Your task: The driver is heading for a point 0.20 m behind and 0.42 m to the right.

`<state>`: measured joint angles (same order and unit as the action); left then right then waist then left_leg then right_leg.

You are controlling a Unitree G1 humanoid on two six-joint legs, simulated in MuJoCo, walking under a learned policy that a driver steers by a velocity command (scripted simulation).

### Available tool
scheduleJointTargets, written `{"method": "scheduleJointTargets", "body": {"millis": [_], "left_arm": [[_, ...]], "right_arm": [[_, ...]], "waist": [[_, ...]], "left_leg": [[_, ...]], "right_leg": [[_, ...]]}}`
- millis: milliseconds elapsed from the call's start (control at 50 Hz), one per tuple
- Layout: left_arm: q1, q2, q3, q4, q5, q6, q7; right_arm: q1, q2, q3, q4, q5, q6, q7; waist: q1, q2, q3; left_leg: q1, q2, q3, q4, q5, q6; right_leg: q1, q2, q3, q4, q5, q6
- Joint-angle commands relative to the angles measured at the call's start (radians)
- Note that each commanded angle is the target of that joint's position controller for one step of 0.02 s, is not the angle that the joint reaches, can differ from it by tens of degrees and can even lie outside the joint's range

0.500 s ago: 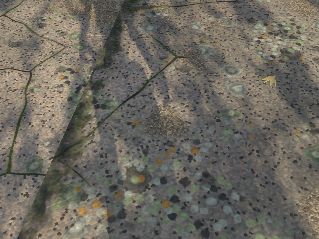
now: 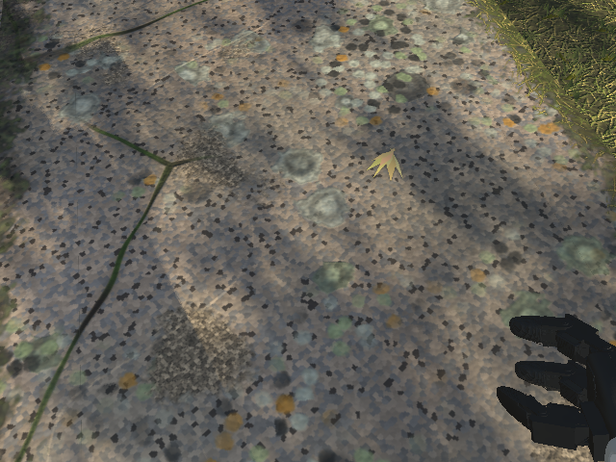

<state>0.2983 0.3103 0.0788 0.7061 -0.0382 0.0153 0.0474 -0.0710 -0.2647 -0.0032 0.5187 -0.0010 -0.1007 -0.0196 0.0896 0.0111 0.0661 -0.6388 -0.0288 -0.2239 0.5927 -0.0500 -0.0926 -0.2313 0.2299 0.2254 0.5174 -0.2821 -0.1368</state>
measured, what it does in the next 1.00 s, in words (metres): walks ahead, turning right: left foot, then right foot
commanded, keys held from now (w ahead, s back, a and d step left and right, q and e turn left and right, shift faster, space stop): e+shift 0.42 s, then w+e+shift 0.58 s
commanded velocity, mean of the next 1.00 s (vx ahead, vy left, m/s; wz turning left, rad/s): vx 0.42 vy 0.00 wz -0.98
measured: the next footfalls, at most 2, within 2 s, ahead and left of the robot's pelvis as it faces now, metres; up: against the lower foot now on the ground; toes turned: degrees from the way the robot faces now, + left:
left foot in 0.06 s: +0.26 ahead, +0.13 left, +0.00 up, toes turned -16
right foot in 0.48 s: +0.11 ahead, -0.10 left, +0.00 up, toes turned -28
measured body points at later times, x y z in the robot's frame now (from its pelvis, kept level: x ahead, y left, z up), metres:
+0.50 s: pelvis +0.10 +0.02 -0.01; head +0.11 -0.02 +0.44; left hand +0.37 +0.20 -0.08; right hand +0.11 -0.32 -0.12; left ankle +0.22 +0.14 -0.72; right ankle +0.07 -0.08 -0.74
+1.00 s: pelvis +0.27 -0.09 +0.00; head +0.29 -0.10 +0.45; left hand +0.58 -0.04 -0.10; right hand +0.12 -0.36 -0.08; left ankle +0.34 +0.01 -0.73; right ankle +0.14 -0.11 -0.65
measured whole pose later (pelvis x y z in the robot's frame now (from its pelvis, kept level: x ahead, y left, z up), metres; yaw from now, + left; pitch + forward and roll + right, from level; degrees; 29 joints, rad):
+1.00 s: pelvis +0.27 -0.09 +0.00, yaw -54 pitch +3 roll +1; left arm 0.25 0.34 0.07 0.65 0.03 0.00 -0.04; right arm 0.24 -0.29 -0.05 0.70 -0.04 -0.06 -0.01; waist -0.01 -0.05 -0.04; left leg -0.21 0.00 0.05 0.47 -0.32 0.00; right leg -0.50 0.05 0.07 1.15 -0.33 -0.08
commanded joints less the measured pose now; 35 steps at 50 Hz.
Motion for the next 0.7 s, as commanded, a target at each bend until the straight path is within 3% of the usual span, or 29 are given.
{"method": "scheduleJointTargets", "body": {"millis": [20,40,60,80,100,120,140,160,180,200,240,320,420,460,480,500,520,540,560,580,620,640,660,700], "left_arm": [[-0.055,0.109,0.042,-0.089,0.004,0.012,0.021],[-0.103,0.082,0.035,-0.112,0.009,0.011,0.014],[-0.086,0.01,0.01,-0.134,0.029,0.011,0.003],[0.021,-0.026,-0.008,-0.149,0.045,0.001,-0.008],[0.186,0.067,0.007,-0.141,0.03,-0.005,-0.037],[0.15,0.146,0.025,-0.136,-0.005,0.005,-0.05],[0.03,0.183,0.038,-0.123,-0.003,0.021,-0.04],[-0.036,0.191,0.043,-0.14,0.004,0.042,-0.028],[-0.066,0.164,0.035,-0.16,0.011,0.055,-0.021],[-0.081,0.123,0.021,-0.178,0.021,0.055,-0.019],[-0.084,0.064,0.003,-0.189,0.022,0.041,-0.018],[-0.096,0.08,0.002,-0.185,0.018,0.036,-0.03],[-0.081,0.112,0.026,-0.171,0.019,0.051,-0.05],[0.076,0.145,0.059,-0.099,0.014,0.055,-0.051],[0.204,0.202,0.081,-0.058,0.008,0.049,-0.042],[0.197,0.324,0.09,-0.091,0.02,0.016,-0.047],[0.118,0.284,0.077,-0.117,0.046,-0.021,-0.048],[0.023,0.25,0.061,-0.132,0.05,-0.046,-0.041],[-0.023,0.224,0.053,-0.141,0.036,-0.051,-0.035],[-0.042,0.2,0.045,-0.138,0.024,-0.047,-0.03],[-0.016,0.161,0.028,-0.132,0.027,-0.049,-0.018],[-0.001,0.205,0.042,-0.107,0.074,-0.026,-0.051],[0.013,0.189,0.043,-0.107,0.069,-0.016,-0.067],[0.06,0.17,0.038,-0.103,0.054,-0.01,-0.08]], "right_arm": [[0.092,-0.112,-0.056,-0.021,0.011,0.0,0.002],[0.186,-0.118,-0.067,0.011,0.001,-0.005,-0.002],[0.302,-0.125,-0.069,0.041,-0.02,-0.002,-0.013],[0.312,-0.137,-0.061,0.012,-0.045,0.016,-0.019],[0.297,-0.14,-0.068,0.008,-0.043,0.031,-0.016],[0.183,-0.166,-0.087,0.002,-0.02,0.041,-0.024],[0.156,-0.089,-0.071,-0.022,-0.02,0.053,-0.037],[0.124,-0.072,-0.057,-0.032,-0.022,0.068,-0.044],[0.093,-0.089,-0.059,-0.026,-0.021,0.077,-0.043],[0.091,-0.112,-0.069,-0.005,-0.023,0.081,-0.044],[0.135,-0.129,-0.083,0.035,-0.029,0.084,-0.041],[0.121,-0.162,-0.105,0.064,-0.014,0.086,-0.031],[0.116,-0.193,-0.127,0.098,0.005,0.092,-0.018],[0.154,-0.158,-0.126,0.115,0.02,0.1,-0.018],[0.121,-0.097,-0.111,0.107,0.016,0.107,-0.012],[0.041,-0.055,-0.099,0.027,0.011,0.084,0.0],[-0.058,-0.141,-0.119,-0.001,0.033,0.046,0.009],[-0.039,-0.186,-0.135,0.011,0.041,0.021,0.015],[0.03,-0.186,-0.14,0.053,0.021,0.011,0.014],[0.066,-0.181,-0.142,0.075,0.002,0.004,0.015],[0.079,-0.149,-0.139,0.094,0.0,0.001,0.026],[0.169,-0.089,-0.098,0.139,-0.092,0.067,0.058],[0.156,-0.086,-0.098,0.13,-0.083,0.094,0.067],[0.08,-0.097,-0.089,0.097,-0.05,0.11,0.066]], "waist": [[-0.085,-0.121,-0.19],[-0.14,-0.114,-0.227],[-0.158,-0.01,-0.348],[-0.103,0.164,-0.426],[-0.038,0.263,-0.525],[-0.02,0.251,-0.458],[-0.08,0.101,-0.351],[-0.084,0.033,-0.264],[-0.07,0.02,-0.181],[-0.064,0.027,-0.14],[-0.072,0.071,-0.166],[-0.069,0.113,-0.228],[-0.054,0.149,-0.201],[-0.011,0.077,-0.22],[0.04,-0.125,-0.135],[0.03,-0.317,-0.066],[0.043,-0.23,-0.002],[-0.023,-0.207,0.011],[-0.066,-0.17,-0.031],[-0.085,-0.164,-0.057],[-0.095,-0.169,-0.09],[-0.094,-0.206,-0.114],[-0.087,-0.191,-0.085],[-0.052,-0.183,-0.039]], "left_leg": [[0.398,-0.094,0.098,-0.174,0.183,0.005],[0.516,-0.044,0.082,-0.266,0.312,0.033],[0.771,0.16,-0.066,-0.206,0.508,0.125],[0.938,0.379,-0.326,-0.104,0.928,0.267],[0.944,0.547,-0.483,-0.08,0.855,0.409],[0.874,0.539,-0.526,-0.144,0.39,0.459],[0.735,0.41,-0.377,-0.195,0.083,0.387],[0.579,0.326,-0.248,-0.234,-0.019,0.323],[0.444,0.272,-0.153,-0.265,0.007,0.295],[0.372,0.242,-0.081,-0.284,0.046,0.287],[0.385,0.231,0.009,-0.297,0.157,0.305],[0.411,0.297,0.089,-0.308,0.127,0.32],[0.372,0.313,0.214,-0.264,-0.072,0.253],[0.206,0.268,0.274,-0.141,-0.48,0.173],[-0.022,0.159,0.381,0.174,-0.633,0.093],[-0.361,-0.002,0.247,0.426,-0.587,0.059],[-0.442,0.034,0.108,0.49,-0.481,0.092],[-0.388,0.051,0.085,0.464,-0.359,0.112],[-0.286,0.067,0.087,0.426,-0.274,0.104],[-0.186,0.063,0.107,0.383,-0.2,0.086],[-0.038,0.023,0.155,0.381,-0.079,0.056],[0.026,0.03,0.207,0.397,-0.096,0.038],[0.047,0.022,0.225,0.386,-0.108,0.021],[0.04,0.016,0.235,0.309,-0.138,-0.01]], "right_leg": [[-0.094,-0.103,0.182,0.061,0.393,0.082],[-0.094,-0.07,0.147,0.206,0.332,0.108],[-0.202,-0.033,0.061,0.468,-0.087,0.144],[-0.377,0.026,-0.008,0.667,-0.506,0.172],[-0.4,-0.079,0.019,0.876,-0.509,0.204],[-0.51,-0.156,-0.049,1.0,-0.367,0.227],[-0.521,-0.206,-0.085,0.985,-0.251,0.235],[-0.483,-0.222,-0.111,0.946,-0.175,0.238],[-0.438,-0.237,-0.135,0.872,-0.153,0.235],[-0.402,-0.244,-0.16,0.801,-0.137,0.225],[-0.367,-0.256,-0.197,0.694,-0.129,0.215],[-0.273,-0.32,-0.196,0.507,-0.048,0.19],[-0.088,-0.286,-0.283,0.21,0.005,0.131],[0.134,-0.23,-0.295,0.12,-0.083,0.07],[0.214,-0.356,-0.041,-0.061,-0.337,-0.031],[0.239,-0.559,0.555,-0.308,-0.758,-0.215],[0.181,-0.593,0.649,-0.432,-0.844,-0.224],[0.126,-0.571,0.572,-0.411,-0.695,-0.171],[0.099,-0.524,0.457,-0.361,-0.551,-0.121],[0.053,-0.48,0.356,-0.337,-0.454,-0.086],[-0.019,-0.409,0.24,-0.325,-0.33,-0.056],[-0.058,-0.316,0.162,-0.325,-0.322,-0.038],[-0.093,-0.296,0.155,-0.318,-0.311,-0.044],[-0.096,-0.293,0.2,-0.325,-0.298,-0.064]]}}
